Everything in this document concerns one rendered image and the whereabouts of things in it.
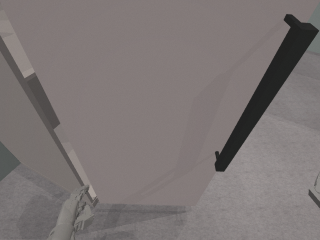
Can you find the left robot forearm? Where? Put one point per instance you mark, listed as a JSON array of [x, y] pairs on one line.
[[62, 232]]

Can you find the fridge door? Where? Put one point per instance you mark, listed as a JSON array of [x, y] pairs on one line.
[[147, 91]]

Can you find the robot left hand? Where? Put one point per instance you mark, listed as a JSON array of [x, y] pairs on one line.
[[71, 208]]

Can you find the robot right hand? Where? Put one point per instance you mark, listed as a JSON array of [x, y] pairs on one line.
[[314, 192]]

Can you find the handle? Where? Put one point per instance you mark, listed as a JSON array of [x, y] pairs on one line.
[[294, 45]]

